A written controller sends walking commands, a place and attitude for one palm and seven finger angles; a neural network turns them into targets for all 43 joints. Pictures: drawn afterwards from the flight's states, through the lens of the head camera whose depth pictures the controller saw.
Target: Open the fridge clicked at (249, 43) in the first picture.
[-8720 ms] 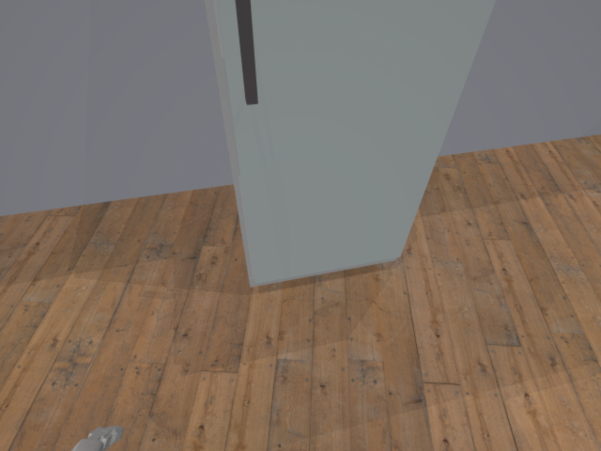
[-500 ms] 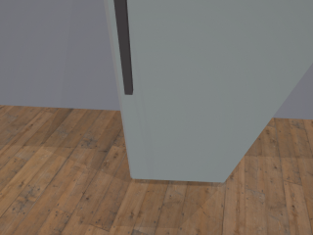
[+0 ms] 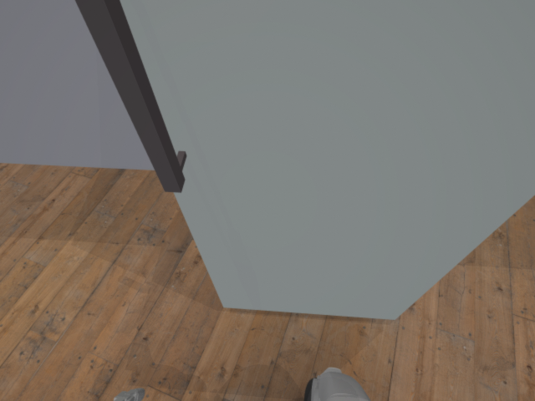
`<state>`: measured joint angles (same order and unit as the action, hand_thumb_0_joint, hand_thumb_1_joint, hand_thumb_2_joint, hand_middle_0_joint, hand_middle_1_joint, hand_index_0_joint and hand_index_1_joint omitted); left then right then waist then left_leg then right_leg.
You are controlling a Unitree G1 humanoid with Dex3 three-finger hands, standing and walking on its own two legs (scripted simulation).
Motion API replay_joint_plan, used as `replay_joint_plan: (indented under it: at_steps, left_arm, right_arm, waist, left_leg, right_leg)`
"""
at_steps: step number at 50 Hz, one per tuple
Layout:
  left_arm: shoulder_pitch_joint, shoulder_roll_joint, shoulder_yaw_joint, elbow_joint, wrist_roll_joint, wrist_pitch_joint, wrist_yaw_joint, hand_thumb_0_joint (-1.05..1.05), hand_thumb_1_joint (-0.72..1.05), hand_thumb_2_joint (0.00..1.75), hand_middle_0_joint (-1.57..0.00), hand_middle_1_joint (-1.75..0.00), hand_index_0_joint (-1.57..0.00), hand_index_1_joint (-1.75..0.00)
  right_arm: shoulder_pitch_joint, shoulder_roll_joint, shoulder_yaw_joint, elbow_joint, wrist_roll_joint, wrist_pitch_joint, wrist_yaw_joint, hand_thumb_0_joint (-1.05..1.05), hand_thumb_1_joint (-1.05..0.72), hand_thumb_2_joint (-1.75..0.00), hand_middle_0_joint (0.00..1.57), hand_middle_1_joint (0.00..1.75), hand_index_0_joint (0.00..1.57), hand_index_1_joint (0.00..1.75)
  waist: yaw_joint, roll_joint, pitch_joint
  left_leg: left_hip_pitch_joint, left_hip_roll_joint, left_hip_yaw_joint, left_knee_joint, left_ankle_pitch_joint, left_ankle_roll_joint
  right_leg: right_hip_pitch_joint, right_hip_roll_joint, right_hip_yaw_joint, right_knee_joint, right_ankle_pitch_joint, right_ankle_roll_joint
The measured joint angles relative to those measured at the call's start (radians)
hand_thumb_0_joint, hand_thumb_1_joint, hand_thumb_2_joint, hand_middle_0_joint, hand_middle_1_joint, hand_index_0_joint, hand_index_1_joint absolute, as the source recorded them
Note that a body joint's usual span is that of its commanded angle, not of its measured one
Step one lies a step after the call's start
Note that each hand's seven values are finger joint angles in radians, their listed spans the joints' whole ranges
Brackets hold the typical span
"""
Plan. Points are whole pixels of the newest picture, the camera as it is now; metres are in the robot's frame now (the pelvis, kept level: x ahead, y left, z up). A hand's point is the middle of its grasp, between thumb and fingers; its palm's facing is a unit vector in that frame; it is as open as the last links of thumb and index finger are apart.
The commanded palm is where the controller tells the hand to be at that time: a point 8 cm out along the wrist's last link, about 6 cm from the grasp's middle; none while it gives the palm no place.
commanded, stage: come to a stop and stand still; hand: left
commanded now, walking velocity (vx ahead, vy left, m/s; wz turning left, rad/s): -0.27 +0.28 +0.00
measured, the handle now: (148, 93) +0.40 +0.15 +0.25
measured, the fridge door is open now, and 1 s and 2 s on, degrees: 0 0 0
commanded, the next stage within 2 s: look again from close up in 1.32 s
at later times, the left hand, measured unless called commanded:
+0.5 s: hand out of the picture -0.04 +0.23 -0.16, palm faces +0.12 -0.98 -0.17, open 7.3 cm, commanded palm none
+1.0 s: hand out of the picture -0.14 +0.19 -0.15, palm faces +0.03 -0.99 -0.12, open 7.3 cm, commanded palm none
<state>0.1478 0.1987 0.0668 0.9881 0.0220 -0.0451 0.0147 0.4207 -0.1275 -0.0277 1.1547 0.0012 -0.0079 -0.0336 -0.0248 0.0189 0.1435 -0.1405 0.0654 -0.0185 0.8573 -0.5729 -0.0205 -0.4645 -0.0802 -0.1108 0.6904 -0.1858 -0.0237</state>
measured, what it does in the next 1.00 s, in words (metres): walks backwards: left foot, then right foot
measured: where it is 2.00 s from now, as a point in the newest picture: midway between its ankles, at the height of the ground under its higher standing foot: outside the picture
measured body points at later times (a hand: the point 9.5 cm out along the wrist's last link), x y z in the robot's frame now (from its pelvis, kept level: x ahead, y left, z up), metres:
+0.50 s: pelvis -0.07 +0.04 +0.03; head -0.06 +0.08 +0.47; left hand -0.04 +0.28 -0.14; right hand -0.02 -0.19 -0.11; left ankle -0.06 +0.12 -0.71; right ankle -0.04 -0.10 -0.64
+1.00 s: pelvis -0.12 +0.05 +0.03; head -0.13 +0.05 +0.48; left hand -0.14 +0.24 -0.14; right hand -0.15 -0.15 -0.13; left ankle -0.06 +0.12 -0.71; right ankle -0.16 -0.07 -0.71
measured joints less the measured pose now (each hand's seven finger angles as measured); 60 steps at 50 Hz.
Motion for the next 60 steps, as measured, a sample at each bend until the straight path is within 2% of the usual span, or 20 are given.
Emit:
replay_joint_plan:
  at_steps: [2,4,8,11,14,17,18,19,21,24,27,29,33,37,41,49,60]
  left_arm:
    - [-0.019,-0.014,-0.007,-0.009,0.002,0.007,0.007,0.01,0.93,0.89,-0.19,-0.30,-0.20,-0.30]
    - [-0.034,-0.026,-0.013,-0.016,0.002,0.022,0.013,0.01,0.93,0.89,-0.19,-0.30,-0.20,-0.30]
    - [-0.050,-0.051,-0.020,-0.024,0.004,0.050,0.018,0.01,0.92,0.89,-0.20,-0.30,-0.20,-0.30]
    - [-0.050,-0.048,-0.015,-0.036,0.009,0.064,0.020,0.00,0.93,0.89,-0.20,-0.30,-0.21,-0.30]
    - [-0.036,-0.033,-0.010,-0.045,0.017,0.079,0.017,0.00,0.92,0.89,-0.20,-0.30,-0.21,-0.30]
    - [-0.005,-0.011,-0.002,-0.045,0.017,0.095,0.016,0.00,0.92,0.89,-0.20,-0.30,-0.21,-0.30]
    - [0.005,-0.004,0.001,-0.042,0.013,0.102,0.015,0.00,0.92,0.89,-0.20,-0.30,-0.21,-0.30]
    - [0.013,0.004,0.006,-0.034,0.007,0.111,0.015,0.00,0.92,0.89,-0.20,-0.30,-0.21,-0.30]
    - [0.040,0.010,0.012,-0.021,0.005,0.129,0.013,0.00,0.91,0.89,-0.20,-0.30,-0.20,-0.30]
    - [0.086,0.005,0.018,-0.005,0.011,0.129,0.007,0.00,0.91,0.89,-0.20,-0.30,-0.20,-0.30]
    - [0.139,0.000,0.015,0.014,0.011,0.112,0.008,0.00,0.91,0.89,-0.20,-0.30,-0.20,-0.30]
    - [0.171,-0.005,0.009,0.035,0.009,0.108,0.010,0.00,0.91,0.89,-0.20,-0.30,-0.20,-0.30]
    - [0.203,-0.029,-0.013,0.083,0.004,0.106,0.012,0.01,0.91,0.89,-0.19,-0.30,-0.20,-0.30]
    - [0.197,-0.056,-0.036,0.114,-0.001,0.082,0.021,0.01,0.91,0.89,-0.19,-0.30,-0.20,-0.30]
    - [0.187,-0.091,-0.059,0.129,-0.006,0.053,0.026,0.01,0.91,0.89,-0.19,-0.30,-0.20,-0.30]
    - [0.190,-0.108,-0.070,0.134,-0.006,0.048,0.027,0.00,0.91,0.89,-0.20,-0.30,-0.20,-0.30]
    - [0.253,-0.116,-0.063,0.141,-0.002,0.041,0.026,0.00,0.91,0.89,-0.20,-0.30,-0.20,-0.30]
  right_arm:
    - [-0.045,-0.027,-0.015,-0.020,0.005,0.015,-0.005,0.01,-0.90,-0.90,0.21,0.30,0.20,0.30]
    - [-0.103,-0.048,-0.025,-0.044,0.003,0.029,-0.005,0.01,-0.91,-0.90,0.21,0.30,0.20,0.30]
    - [-0.201,-0.078,-0.039,-0.103,-0.009,0.047,0.007,0.01,-0.91,-0.90,0.20,0.30,0.19,0.30]
    - [-0.250,-0.083,-0.043,-0.138,-0.016,0.053,0.019,0.01,-0.91,-0.90,0.20,0.30,0.19,0.30]
    - [-0.272,-0.075,-0.039,-0.166,-0.019,0.048,0.029,0.00,-0.91,-0.90,0.20,0.30,0.19,0.30]
    - [-0.257,-0.058,-0.031,-0.189,-0.015,0.028,0.033,0.00,-0.91,-0.90,0.20,0.30,0.19,0.30]
    - [-0.247,-0.049,-0.029,-0.193,-0.016,0.021,0.031,0.00,-0.91,-0.90,0.20,0.30,0.19,0.30]
    - [-0.238,-0.036,-0.025,-0.195,-0.020,0.021,0.028,0.00,-0.91,-0.90,0.20,0.30,0.19,0.30]
    - [-0.210,-0.016,-0.012,-0.194,-0.027,0.029,0.022,0.00,-0.91,-0.90,0.20,0.30,0.19,0.30]
    - [-0.172,-0.001,-0.001,-0.172,-0.027,0.038,0.008,0.00,-0.92,-0.90,0.20,0.30,0.19,0.30]
    - [-0.149,0.000,0.004,-0.148,-0.021,0.031,0.004,0.01,-0.93,-0.90,0.21,0.30,0.20,0.30]
    - [-0.139,0.002,0.004,-0.137,-0.020,0.022,0.000,0.01,-0.93,-0.90,0.21,0.30,0.20,0.30]
    - [-0.131,0.001,0.004,-0.117,-0.020,0.006,-0.007,0.01,-0.93,-0.90,0.21,0.30,0.20,0.30]
    - [-0.124,-0.003,0.007,-0.084,-0.010,-0.002,-0.002,0.01,-0.93,-0.90,0.21,0.30,0.20,0.30]
    - [-0.119,-0.009,0.013,-0.041,-0.004,0.004,0.007,0.01,-0.93,-0.90,0.20,0.30,0.20,0.30]
    - [-0.090,0.027,0.022,0.001,-0.007,0.015,0.015,0.01,-0.91,-0.90,0.20,0.30,0.19,0.30]
    - [-0.073,0.030,0.012,0.000,-0.011,0.018,0.012,0.01,-0.91,-0.90,0.20,0.30,0.19,0.30]
  waist:
    - [-0.005,0.002,0.009]
    - [-0.002,-0.010,0.011]
    - [0.008,-0.028,-0.010]
    - [0.027,-0.047,-0.034]
    - [0.044,-0.070,-0.061]
    - [0.050,-0.091,-0.095]
    - [0.047,-0.097,-0.103]
    - [0.046,-0.109,-0.102]
    - [0.047,-0.107,-0.108]
    - [0.050,-0.089,-0.121]
    - [0.059,-0.086,-0.129]
    - [0.057,-0.087,-0.132]
    - [0.041,-0.077,-0.125]
    - [0.031,-0.064,-0.121]
    - [0.020,-0.014,-0.115]
    - [0.013,-0.037,-0.146]
    - [0.024,-0.031,-0.147]
  left_leg:
    - [-0.094,-0.036,-0.005,0.191,-0.029,0.015]
    - [-0.178,-0.059,0.018,0.302,-0.014,0.013]
    - [-0.286,-0.075,0.052,0.314,0.064,-0.003]
    - [-0.299,-0.074,0.064,0.237,0.108,-0.009]
    - [-0.257,-0.069,0.073,0.108,0.111,0.000]
    - [-0.140,-0.065,0.084,-0.147,0.154,0.015]
    - [-0.119,-0.069,0.084,-0.209,0.162,0.030]
    - [-0.122,-0.075,0.091,-0.211,0.183,0.047]
    - [-0.118,-0.074,0.100,-0.238,0.231,0.072]
    - [-0.106,-0.079,0.100,-0.326,0.301,0.087]
    - [-0.107,-0.098,0.112,-0.396,0.349,0.100]
    - [-0.111,-0.112,0.122,-0.425,0.369,0.109]
    - [-0.113,-0.130,0.145,-0.458,0.396,0.121]
    - [-0.133,-0.140,0.165,-0.454,0.410,0.118]
    - [-0.110,-0.115,0.150,-0.472,0.433,0.105]
    - [-0.093,-0.102,0.145,-0.483,0.454,0.092]
    - [-0.135,-0.090,0.131,-0.483,0.482,0.079]
  right_leg:
    - [0.018,-0.008,-0.007,0.002,-0.028,-0.005]
    - [0.033,-0.014,-0.004,-0.026,-0.008,-0.001]
    - [0.047,-0.018,-0.010,-0.092,0.042,-0.007]
    - [0.048,-0.021,-0.015,-0.126,0.075,-0.003]
    - [0.042,-0.024,-0.018,-0.152,0.105,0.004]
    - [0.019,-0.023,-0.016,-0.153,0.118,0.018]
    - [-0.002,-0.025,-0.009,-0.119,0.068,0.025]
    - [-0.023,-0.018,0.017,-0.064,-0.037,0.033]
    - [-0.062,0.023,0.078,0.086,-0.148,0.033]
    - [-0.089,0.070,0.133,0.325,-0.138,0.035]
    - [-0.044,0.075,0.143,0.399,-0.121,0.043]
    - [0.023,0.063,0.134,0.335,-0.149,0.049]
    - [0.186,0.040,0.112,0.065,-0.244,0.048]
    - [0.321,0.033,0.111,-0.224,-0.171,0.033]
    - [0.352,0.061,0.097,-0.265,-0.125,0.032]
    - [0.358,0.074,0.093,-0.253,-0.113,0.018]
    - [0.312,0.088,0.082,-0.239,-0.098,0.005]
